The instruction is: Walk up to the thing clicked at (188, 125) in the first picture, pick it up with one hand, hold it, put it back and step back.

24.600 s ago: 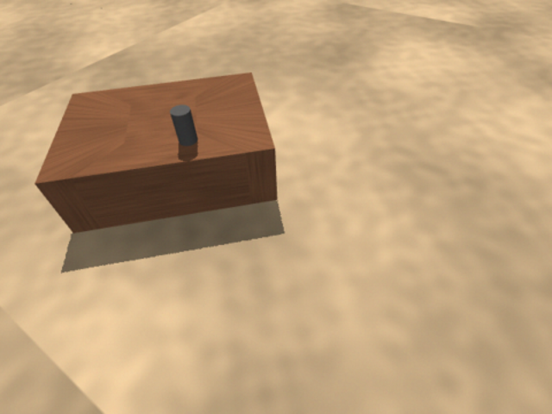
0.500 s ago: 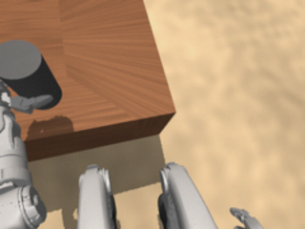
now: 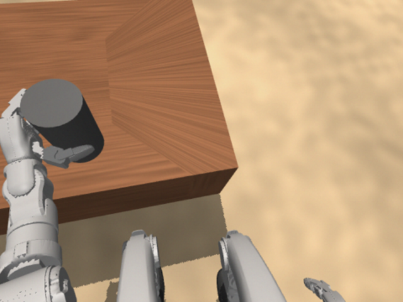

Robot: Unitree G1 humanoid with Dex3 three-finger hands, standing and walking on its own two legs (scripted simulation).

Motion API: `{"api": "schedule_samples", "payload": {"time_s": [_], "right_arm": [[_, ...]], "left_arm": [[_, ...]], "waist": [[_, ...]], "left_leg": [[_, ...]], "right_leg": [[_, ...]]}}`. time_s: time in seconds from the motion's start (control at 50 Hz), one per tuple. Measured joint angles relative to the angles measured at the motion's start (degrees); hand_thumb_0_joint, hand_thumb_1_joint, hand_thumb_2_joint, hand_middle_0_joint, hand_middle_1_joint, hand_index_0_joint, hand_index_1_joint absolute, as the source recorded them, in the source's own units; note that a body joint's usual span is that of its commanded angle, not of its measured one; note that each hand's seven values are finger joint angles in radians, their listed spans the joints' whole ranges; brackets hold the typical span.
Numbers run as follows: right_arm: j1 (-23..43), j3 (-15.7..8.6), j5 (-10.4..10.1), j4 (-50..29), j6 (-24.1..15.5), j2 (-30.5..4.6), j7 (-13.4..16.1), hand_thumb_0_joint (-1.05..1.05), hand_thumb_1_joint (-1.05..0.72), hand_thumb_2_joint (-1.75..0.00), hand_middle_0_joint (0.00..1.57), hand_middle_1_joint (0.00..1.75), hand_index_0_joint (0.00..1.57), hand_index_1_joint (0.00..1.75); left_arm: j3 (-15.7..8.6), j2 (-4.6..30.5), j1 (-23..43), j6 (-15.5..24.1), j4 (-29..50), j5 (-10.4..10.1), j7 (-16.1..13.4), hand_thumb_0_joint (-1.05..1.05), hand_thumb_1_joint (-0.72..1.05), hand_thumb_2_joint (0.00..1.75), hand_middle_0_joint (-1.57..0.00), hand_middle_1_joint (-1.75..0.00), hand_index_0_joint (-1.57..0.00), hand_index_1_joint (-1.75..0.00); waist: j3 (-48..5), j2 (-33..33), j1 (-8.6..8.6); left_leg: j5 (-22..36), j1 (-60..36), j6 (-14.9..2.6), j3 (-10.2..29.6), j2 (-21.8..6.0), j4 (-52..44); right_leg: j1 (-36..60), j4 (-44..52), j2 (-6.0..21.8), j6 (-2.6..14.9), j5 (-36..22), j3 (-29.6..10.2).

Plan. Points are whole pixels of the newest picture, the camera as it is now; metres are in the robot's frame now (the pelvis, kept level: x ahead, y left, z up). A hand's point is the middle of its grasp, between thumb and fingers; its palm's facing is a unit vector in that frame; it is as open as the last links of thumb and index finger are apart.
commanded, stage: lift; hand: left
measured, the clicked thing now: (69, 126) +0.45 +0.23 +0.01
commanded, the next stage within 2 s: hold in 1.42 s
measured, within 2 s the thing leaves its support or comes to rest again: neither
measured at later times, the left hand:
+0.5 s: hand (32, 126) +0.39 +0.23 +0.12, palm faces +0.27 -0.96 -0.04, open 11.6 cm
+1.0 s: hand (34, 100) +0.39 +0.20 +0.18, palm faces +0.27 -0.96 -0.04, open 11.6 cm
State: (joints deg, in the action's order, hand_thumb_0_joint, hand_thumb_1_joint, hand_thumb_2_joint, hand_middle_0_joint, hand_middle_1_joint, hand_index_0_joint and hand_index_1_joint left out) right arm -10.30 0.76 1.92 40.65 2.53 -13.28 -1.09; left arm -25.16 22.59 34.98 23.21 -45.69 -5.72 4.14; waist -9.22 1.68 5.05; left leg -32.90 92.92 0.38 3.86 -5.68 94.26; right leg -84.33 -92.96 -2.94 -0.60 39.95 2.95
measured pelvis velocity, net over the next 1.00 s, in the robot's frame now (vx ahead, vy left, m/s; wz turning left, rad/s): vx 0.04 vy -0.01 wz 0.08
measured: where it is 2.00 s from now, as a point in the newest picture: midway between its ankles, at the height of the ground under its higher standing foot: outside the picture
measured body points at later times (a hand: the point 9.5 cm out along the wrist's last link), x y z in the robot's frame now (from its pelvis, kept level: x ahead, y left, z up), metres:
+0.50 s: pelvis +0.01 +0.00 +0.10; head +0.11 +0.03 +0.54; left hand +0.37 +0.28 +0.13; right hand +0.15 -0.24 -0.02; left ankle +0.07 +0.13 -0.53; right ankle +0.03 -0.13 -0.53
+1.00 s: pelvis +0.04 -0.01 +0.14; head +0.11 +0.00 +0.59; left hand +0.37 +0.25 +0.18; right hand +0.17 -0.24 +0.02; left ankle +0.07 +0.13 -0.53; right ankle +0.03 -0.13 -0.53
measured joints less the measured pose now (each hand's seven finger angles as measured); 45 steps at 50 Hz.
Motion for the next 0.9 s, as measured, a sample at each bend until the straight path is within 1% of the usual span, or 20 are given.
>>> {"api": "schedule_samples", "payload": {"time_s": [0.14, 0.28, 0.36, 0.42, 0.48, 0.58, 0.66, 0.76, 0.9], "right_arm": [[-0.36, -0.48, -0.88, -0.43, -0.85, 0.11, 0.62, 0.01, -0.93, -0.9, 0.2, 0.3, 0.2, 0.3], [-0.5, -0.73, -1.53, -0.63, -1.86, 0.2, 1.31, 0.01, -0.93, -0.9, 0.2, 0.3, 0.2, 0.3], [-0.67, -0.8, -1.77, -0.04, -2.38, 0.16, 1.53, 0.01, -0.92, -0.9, 0.2, 0.3, 0.2, 0.3], [-1.04, -0.92, -1.87, -0.51, -2.33, 0.1, 1.49, 0.01, -0.92, -0.9, 0.2, 0.3, 0.2, 0.3], [-1.53, -1.01, -1.91, -1.01, -2.62, -0.06, 1.32, 0.01, -0.92, -0.9, 0.2, 0.3, 0.2, 0.3], [-1.61, -0.99, -1.72, -1.65, -2.68, -0.11, 1.26, 0.01, -0.92, -0.9, 0.2, 0.3, 0.2, 0.3], [-1.65, -0.7, -1.49, -1.82, -2.76, 0.0, 1.32, 0.01, -0.92, -0.9, 0.2, 0.3, 0.2, 0.3], [-1.72, -0.2, -1.24, -1.64, -2.69, 0.31, 1.73, 0.01, -0.92, -0.9, 0.2, 0.3, 0.2, 0.3], [-2.19, 0.1, -1.17, -1.33, -2.2, 0.92, 2.22, 0.01, -0.92, -0.9, 0.2, 0.3, 0.2, 0.3]], "left_arm": [[3.21, -3.45, -5.83, -0.75, 4.33, -0.48, -1.62, -0.06, -0.61, 0.77, -0.66, -1.13, -0.72, -1.16], [7.08, -5.56, -10.4, -1.52, 8.84, -0.76, -3.46, -0.06, -0.61, 0.77, -0.66, -1.13, -0.72, -1.16], [8.68, -6.56, -11.23, -1.03, 7.93, -1.54, -3.83, -0.05, -0.61, 0.77, -0.66, -1.13, -0.72, -1.15], [9.58, -7.22, -12.7, -1.51, 8.54, -1.44, -4.15, -0.05, -0.61, 0.77, -0.66, -1.12, -0.72, -1.15], [10.86, -7.89, -14.21, -0.79, 8.93, -1.42, -4.3, -0.05, -0.61, 0.77, -0.67, -1.12, -0.73, -1.14], [12.05, -9.07, -16.12, -0.26, 9.11, -0.98, -5.05, -0.04, -0.61, 0.76, -0.67, -1.11, -0.73, -1.13], [13.19, -9.8, -17.71, 0.26, 9.97, -1.06, -5.68, -0.04, -0.61, 0.76, -0.68, -1.1, -0.74, -1.12], [14.71, -10.27, -18.85, -0.02, 11.26, -0.83, -6.52, -0.04, -0.61, 0.77, -0.68, -1.09, -0.74, -1.12], [15.29, -10.88, -18.56, -0.32, 11.66, -1.09, -7.71, -0.04, -0.61, 0.78, -0.67, -1.09, -0.73, -1.11]], "waist": [[-0.29, 0.23, -0.44], [0.54, 0.15, -1.17], [0.71, 0.18, -1.55], [1.09, 0.13, -1.72], [1.69, 0.09, -1.95], [2.81, -0.08, -2.09], [3.45, -0.23, -2.38], [3.94, -0.14, -2.65], [3.98, -0.1, -2.71]], "left_leg": [[1.18, -7.84, 0.03, -0.4, 0.26, -5.97], [3.1, -17.25, 0.08, -0.86, 0.78, -13.16], [4.35, -22.17, 0.06, -1.07, 1.16, -17.28], [5.2, -25.47, 0.07, -1.35, 1.29, -20.04], [5.96, -28.32, 0.07, -1.55, 1.51, -22.38], [7.09, -31.88, 0.14, -1.83, 1.85, -25.54], [7.78, -34.36, 0.24, -2.1, 2.01, -27.76], [8.37, -37.63, 0.43, -2.19, 2.1, -30.29], [8.97, -42.05, 0.74, -2.39, 2.12, -33.69]], "right_leg": [[7.8, 6.33, 0.29, 0.02, -1.57, -0.08], [17.15, 13.72, 0.8, 0.05, -3.74, -0.15], [22.05, 17.89, 1.17, 0.05, -5.05, -0.14], [25.23, 20.65, 1.3, 0.04, -6.01, -0.3], [28.01, 22.92, 1.52, 0.04, -6.77, -0.38], [31.36, 25.8, 1.86, 0.07, -7.79, -0.49], [33.62, 27.74, 2.03, 0.15, -8.41, -0.66], [36.78, 30.17, 2.1, 0.31, -8.99, -0.65], [41.0, 33.41, 2.12, 0.57, -9.61, -0.74]]}}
